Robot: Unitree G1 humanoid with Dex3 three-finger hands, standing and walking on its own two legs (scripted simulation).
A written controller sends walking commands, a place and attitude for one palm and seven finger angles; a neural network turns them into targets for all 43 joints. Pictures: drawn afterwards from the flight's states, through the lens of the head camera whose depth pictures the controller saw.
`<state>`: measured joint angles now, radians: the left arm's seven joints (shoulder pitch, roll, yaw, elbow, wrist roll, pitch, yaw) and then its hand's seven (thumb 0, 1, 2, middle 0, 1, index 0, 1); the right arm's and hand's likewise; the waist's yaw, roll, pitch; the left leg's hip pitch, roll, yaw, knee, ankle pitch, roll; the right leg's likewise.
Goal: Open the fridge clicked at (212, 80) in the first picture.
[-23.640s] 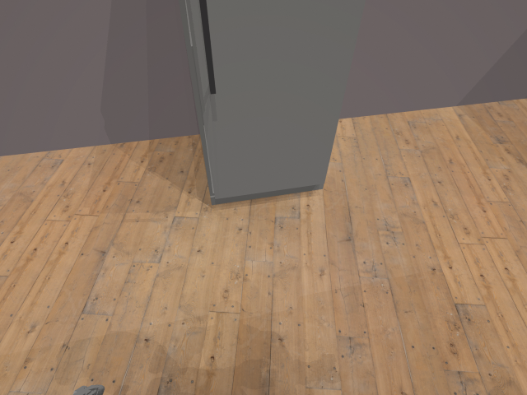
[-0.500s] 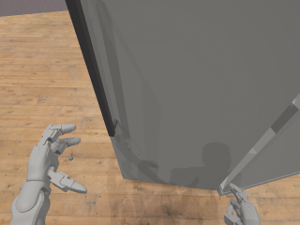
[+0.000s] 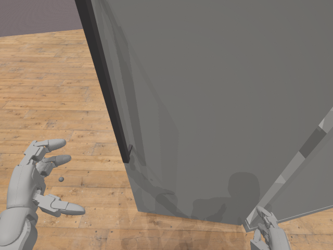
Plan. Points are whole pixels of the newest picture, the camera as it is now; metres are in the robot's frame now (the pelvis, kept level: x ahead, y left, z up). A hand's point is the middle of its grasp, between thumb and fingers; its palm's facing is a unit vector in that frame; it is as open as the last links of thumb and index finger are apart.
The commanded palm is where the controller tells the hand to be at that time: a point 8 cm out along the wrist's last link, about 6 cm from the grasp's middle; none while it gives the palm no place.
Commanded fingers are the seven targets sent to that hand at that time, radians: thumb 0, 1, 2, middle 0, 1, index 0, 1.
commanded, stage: draw the hand back to the body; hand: left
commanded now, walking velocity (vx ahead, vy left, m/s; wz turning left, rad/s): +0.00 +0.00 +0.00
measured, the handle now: (114, 97) +0.41 +0.18 +0.17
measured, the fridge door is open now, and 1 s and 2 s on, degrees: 69 69 69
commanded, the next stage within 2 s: step back with the hand held close in 1.02 s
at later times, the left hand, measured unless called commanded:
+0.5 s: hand (32, 166) +0.21 +0.28 +0.16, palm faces +0.46 -0.81 -0.36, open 10.1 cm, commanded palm +0.16 +0.31 +0.18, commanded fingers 0.00 0.68 0.80 -0.21 -0.43 -0.21 -0.43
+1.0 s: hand (24, 171) +0.19 +0.27 +0.18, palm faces +0.49 -0.80 -0.35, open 7.4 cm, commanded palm +0.14 +0.31 +0.19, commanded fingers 0.00 0.90 0.90 -0.20 -0.30 -0.20 -0.30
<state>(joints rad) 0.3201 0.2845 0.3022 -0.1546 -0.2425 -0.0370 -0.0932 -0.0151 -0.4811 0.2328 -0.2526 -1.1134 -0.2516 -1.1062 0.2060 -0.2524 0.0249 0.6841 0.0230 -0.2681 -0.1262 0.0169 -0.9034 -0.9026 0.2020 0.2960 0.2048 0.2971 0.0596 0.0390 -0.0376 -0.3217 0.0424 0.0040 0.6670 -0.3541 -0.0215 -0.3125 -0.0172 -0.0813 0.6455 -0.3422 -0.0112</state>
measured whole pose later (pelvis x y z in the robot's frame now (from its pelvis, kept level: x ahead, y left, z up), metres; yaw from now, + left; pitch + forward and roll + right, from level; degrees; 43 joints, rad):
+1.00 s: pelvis +0.00 +0.01 +0.02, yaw -2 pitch -7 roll -1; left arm 0.44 0.33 0.34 -0.37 -0.06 -0.08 0.14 0.01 0.88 0.89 -0.21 -0.31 -0.21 -0.30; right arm 0.18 -0.22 0.01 0.71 -0.01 -0.18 -0.09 0.02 -0.90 -0.90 0.20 0.30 0.20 0.30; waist 0.08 0.05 0.04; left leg -0.05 0.04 0.04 0.40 -0.23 -0.01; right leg -0.05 0.00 -0.05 0.37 -0.21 0.00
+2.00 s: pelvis -0.09 +0.04 +0.00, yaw -1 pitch -1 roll -2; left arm 0.48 0.38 0.43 -0.51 0.00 -0.21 0.19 0.01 0.89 0.90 -0.21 -0.30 -0.21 -0.30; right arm 0.21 -0.22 0.02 0.60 0.00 -0.12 -0.10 0.02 -0.90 -0.90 0.20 0.30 0.21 0.30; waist 0.02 0.00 0.04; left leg -0.42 0.02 0.04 0.66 -0.24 0.04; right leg -0.39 -0.03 -0.04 0.56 -0.15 0.03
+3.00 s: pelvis -0.28 +0.04 +0.00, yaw +4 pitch -4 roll +0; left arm 0.50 0.40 0.43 -0.55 -0.06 -0.16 0.15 0.01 0.89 0.90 -0.22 -0.30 -0.22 -0.30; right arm 0.27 -0.18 0.02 0.72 -0.01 -0.10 -0.07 0.02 -0.90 -0.90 0.20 0.30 0.21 0.30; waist 0.08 -0.06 -0.02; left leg -0.59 0.01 0.04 1.03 -0.33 -0.04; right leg -0.23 0.03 0.01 0.64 -0.35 -0.03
